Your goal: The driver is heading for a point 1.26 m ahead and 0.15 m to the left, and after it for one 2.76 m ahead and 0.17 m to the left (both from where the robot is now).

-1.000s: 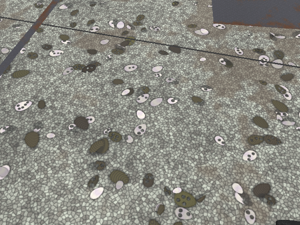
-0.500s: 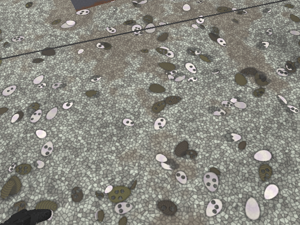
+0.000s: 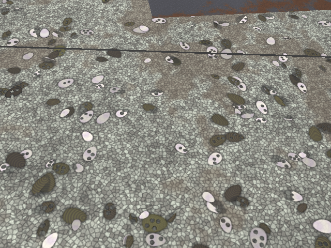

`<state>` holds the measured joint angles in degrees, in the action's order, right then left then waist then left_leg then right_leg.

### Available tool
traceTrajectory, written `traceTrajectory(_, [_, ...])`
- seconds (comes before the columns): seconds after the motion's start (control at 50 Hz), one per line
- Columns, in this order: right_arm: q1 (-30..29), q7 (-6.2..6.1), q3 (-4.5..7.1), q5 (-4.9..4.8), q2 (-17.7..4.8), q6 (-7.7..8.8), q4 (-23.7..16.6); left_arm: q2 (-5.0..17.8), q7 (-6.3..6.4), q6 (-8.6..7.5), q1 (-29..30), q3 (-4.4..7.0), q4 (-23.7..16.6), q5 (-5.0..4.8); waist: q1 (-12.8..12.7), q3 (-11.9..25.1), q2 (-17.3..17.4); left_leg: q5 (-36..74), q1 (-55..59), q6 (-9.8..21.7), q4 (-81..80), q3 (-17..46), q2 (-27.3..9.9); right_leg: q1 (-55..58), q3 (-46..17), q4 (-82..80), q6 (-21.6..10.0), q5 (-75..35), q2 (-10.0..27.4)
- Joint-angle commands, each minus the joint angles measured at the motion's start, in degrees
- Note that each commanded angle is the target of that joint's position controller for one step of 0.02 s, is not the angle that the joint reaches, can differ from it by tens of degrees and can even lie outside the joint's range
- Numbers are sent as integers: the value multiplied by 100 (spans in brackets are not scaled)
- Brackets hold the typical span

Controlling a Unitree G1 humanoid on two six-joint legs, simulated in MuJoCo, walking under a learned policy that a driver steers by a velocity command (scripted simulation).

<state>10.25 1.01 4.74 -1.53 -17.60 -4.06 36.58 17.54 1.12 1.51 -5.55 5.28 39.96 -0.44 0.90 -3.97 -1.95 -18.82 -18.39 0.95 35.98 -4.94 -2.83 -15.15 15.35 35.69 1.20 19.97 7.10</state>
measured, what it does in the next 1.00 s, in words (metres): walks ahead: right foot, then left foot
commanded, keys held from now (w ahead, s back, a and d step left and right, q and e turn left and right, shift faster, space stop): q+shift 0.08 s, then w+q+shift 0.38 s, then w+e+shift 0.54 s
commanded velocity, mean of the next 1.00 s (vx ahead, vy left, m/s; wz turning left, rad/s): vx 0.69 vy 0.00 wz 0.29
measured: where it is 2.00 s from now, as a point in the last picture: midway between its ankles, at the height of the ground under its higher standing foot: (136, 64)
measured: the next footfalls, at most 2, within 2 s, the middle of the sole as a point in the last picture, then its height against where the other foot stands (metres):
right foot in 0.48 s outside the picture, level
left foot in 0.88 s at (80, 229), level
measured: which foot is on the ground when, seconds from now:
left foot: down 0.00-0.50, up 0.52-0.86, down 0.88-1.00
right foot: down 0.00-0.00, up 0.02-0.46, down 0.48-0.88, up 0.90-1.00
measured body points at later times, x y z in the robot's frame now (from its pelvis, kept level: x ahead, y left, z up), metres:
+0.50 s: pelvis +0.17 +0.02 +0.00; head +0.18 +0.04 +0.45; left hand +0.24 +0.35 -0.08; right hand +0.35 -0.23 -0.09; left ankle +0.00 +0.09 -0.72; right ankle +0.26 -0.07 -0.73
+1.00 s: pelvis +0.49 +0.18 +0.01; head +0.51 +0.19 +0.46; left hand +0.41 +0.46 -0.12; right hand +0.73 -0.01 -0.08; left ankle +0.46 +0.29 -0.73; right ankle +0.39 +0.03 -0.62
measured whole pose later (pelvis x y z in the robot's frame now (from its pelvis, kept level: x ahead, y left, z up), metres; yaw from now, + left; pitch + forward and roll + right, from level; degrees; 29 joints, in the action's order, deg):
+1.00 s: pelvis +0.49 +0.18 +0.01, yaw +14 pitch +2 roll +1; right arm 9.5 -0.3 0.6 3.3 -15.4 4.1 38.7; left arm 17.0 -1.8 -2.2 -23.6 3.6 50.3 0.4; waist -3.7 0.0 -1.5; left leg -16.0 -16.8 0.8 30.7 -4.3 -0.1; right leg -21.9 -2.3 69.2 -5.4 17.5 0.0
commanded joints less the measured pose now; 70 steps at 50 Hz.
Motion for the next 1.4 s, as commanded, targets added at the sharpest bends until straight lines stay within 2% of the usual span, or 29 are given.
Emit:
traceTrajectory(0.02, [914, -118, 541, 232, -1950, 176, -395, 215, -11, -153, 632, 42, -871, 226, 253, 1253, 2361, 4731, 2303, 1997, -1373, 3851, -1927, -2544, -859, 3011, 415, 2011, -766])
traceTrajectory(0.04, [881, -44, 451, 284, -1562, 332, -440, 501, 0, -158, 852, 115, -799, 195, 506, 1563, 1212, 4217, 2370, 2159, -1511, 3551, -1956, -2791, -1777, 3707, 373, 2063, -671])
traceTrajectory(0.08, [379, -120, 374, 80, -1316, 439, -406, 539, 56, -194, 678, 144, -692, 72, 82, 1011, 578, 3280, 1947, 1529, -1508, 2691, -1285, -2933, -2008, 3454, 193, 941, -525])
traceTrajectory(0.12, [407, -210, 247, -139, -989, 413, -404, 675, -19, -280, 376, 198, -576, 87, -23, 1075, 654, 80, 1736, 1304, -1995, 2744, -934, -2715, -2051, 2863, 121, -21, -468])
traceTrajectory(0.16, [506, -227, 207, -50, -1005, 477, -460, 631, -126, -399, 469, 186, -572, 6, 27, 783, 837, -1613, 1610, 1324, -2472, 3127, -882, -2799, -2044, 2292, 129, -536, -623])
traceTrajectory(0.3, [905, -317, 198, -29, -1137, 617, -346, 475, -223, -805, 952, 107, -562, -61, 198, 301, 1202, -942, 1115, 1235, -2384, 3077, -507, -2136, -2107, 222, 392, -1154, -975])
traceTrajectory(0.32, [1086, -64, 282, 349, -1386, 500, -175, 417, -339, -410, 649, -21, -336, 481, 339, 362, 1490, -1139, 1009, 1111, -2310, 2953, -159, -2018, -1663, 517, 457, -992, -935])
traceTrajectory(0.44, [485, 72, 255, 248, -1263, 527, -396, 659, -277, -394, 614, -44, -601, 131, -1, 93, 1199, -1058, -54, 1060, -2041, 3827, -259, -372, -1876, -437, 258, -586, -820])
traceTrajectory(0.48, [184, 34, 135, 255, -939, 654, -392, 1032, -129, -534, -1152, 97, -130, 238, -913, 720, 579, -209, -990, 790, -577, 3226, 146, 1967, -1848, -687, -34, -474, -571])
traceTrajectory(0.5, [354, 25, -58, 181, -307, 772, -451, 1615, -37, -600, -2149, 219, 37, 458, -1237, 1441, -1016, -394, -1602, 583, 1618, 2148, 910, 3015, -3573, -1530, -289, 1742, 683])
traceTrajectory(0.52, [517, -27, -133, 91, -162, 806, -629, 1930, -89, -594, -2026, 283, 82, 478, -815, 1393, -2022, -1154, -2664, 461, 2915, 1741, 1336, 2868, -6604, -2728, -617, 3338, 1447])
traceTrajectory(0.56, [437, 19, -117, 309, -553, 745, -259, 950, -194, -556, -1278, 69, -34, 345, -407, 504, -204, -94, -2895, 476, 3584, 1664, 719, 2015, -5604, -2278, -922, 2612, 1135])
traceTrajectory(0.64, [-327, 221, -207, 618, -549, 747, -415, 537, -228, -683, -1890, -114, 460, 154, -386, 7, -641, 331, -2702, 124, 2590, 991, 152, 1423, -4228, -2541, -1163, 802, 218])
traceTrajectory(0.78, [-1594, 326, -532, 419, -202, 846, -932, 875, -155, -652, -2189, 20, 809, 86, -446, -90, -646, 844, -905, -154, 166, 219, 513, 367, -3540, -2802, -1325, -2342, 76])
traceTrajectory(0.84, [-283, 97, -330, 412, -585, 862, -451, 1080, -199, -703, -2043, 47, 884, -3, 304, 752, -306, 1025, 1487, 95, -418, 247, 795, 114, -3084, -1190, -979, -4990, -80])
traceTrajectory(0.86, [598, -32, -202, 452, -817, 866, -192, 1153, -233, -745, -1914, 71, 848, -33, 778, 1243, -144, 942, 2802, 195, -428, 436, 501, -520, -2979, 105, -847, -4754, -316])
traceTrajectory(0.88, [1635, -180, -25, 548, -1264, 882, -56, 835, -247, -816, -1766, -5, 693, -42, 1231, 1921, 380, -765, 3994, 360, -692, 1617, -712, -1411, -2689, 1819, -769, -2982, -709])
traceTrajectory(0.9, [1781, -219, 19, 694, -1544, 864, -20, 12, -196, -767, -2170, -180, 478, -154, 802, 2461, 1532, -2987, 4422, 599, -1654, 4199, -2351, -2473, -2300, 3500, -744, 798, -1052])
traceTrajectory(0.92, [1242, -226, 3, 549, -1254, 802, -67, 452, -170, -635, -1872, -127, 418, -82, 649, 1863, 1227, -3350, 3523, 710, -2175, 4949, -2294, -2882, -2143, 3984, -788, 207, -820])
traceTrajectory(0.96, [717, -180, -139, 468, -546, 825, 37, 408, -278, -496, -1452, -115, 449, 92, 335, 627, 639, -1597, 2333, 681, -2242, 3187, -1758, -2948, -2023, 3815, -728, -420, -349])
traceTrajectory(1.08, [963, -88, -233, 260, -102, 1097, 620, -11, -550, -160, -454, -237, -5, 239, -91, -221, 755, 1323, 1526, 387, -2830, 649, -1215, -3401, -1764, 3536, -562, -1033, 3])
traceTrajectory(1.18, [935, -147, -184, 290, -384, 1178, 886, 36, -750, -216, 687, -417, -546, 191, -188, -554, 344, 3755, 1137, 106, -3145, -975, -734, -2306, -751, 1329, -824, -2166, -368])
traceTrajectory(1.24, [1262, -251, -67, 305, -973, 1085, 943, 290, -702, -223, 290, -385, -413, 169, -513, 78, 638, 7676, 1934, -37, -1896, -1093, -919, -1066, -255, 846, -1118, -1877, -1090])
traceTrajectory(1.28, [835, -313, 25, 367, -1311, 882, 782, 782, -568, -234, -1576, -173, 99, 177, -1519, 1079, 857, 8413, 1667, 34, 549, -890, -1159, 944, -604, 778, -1419, -1301, -1347])
traceTrajectory(1.3, [668, -261, 22, 411, -1268, 816, 707, 1073, -428, -239, -2693, 12, 494, 174, -1892, 1518, 576, 6767, 745, 65, 2471, -825, -968, 2489, -1055, 337, -1595, -1079, -1335])
traceTrajectory(1.32, [603, -116, -104, 461, -679, 851, 634, 1459, -266, -151, -2299, 196, 516, 39, -1372, 1078, -748, 233, -967, -82, 4720, -745, 199, 3103, -2144, 72, -1755, -752, -733])
traceTrajectory(1.34, [1199, -122, -225, 301, -486, 965, -44, 2184, -265, -87, -1809, 304, 164, 286, -616, 2063, -1445, -1139, -3058, -328, 6477, 269, 577, 4651, -5422, -712, -3015, -884, 694])
traceTrajectory(1.36, [563, -135, -246, 357, -802, 1109, -160, 1922, -187, -58, -1971, 315, 22, 217, -1017, 2242, -130, -493, -3443, -243, 6171, 1034, 315, 4429, -6157, -1706, -2960, 245, 807])
traceTrajectory(1.4, [298, -136, -301, 415, -755, 1152, -143, 1360, -109, -186, -1560, 177, 232, 170, -352, 593, 712, -124, -2951, -209, 4730, 1019, -216, 2227, -5368, -2237, -2428, 4, 462])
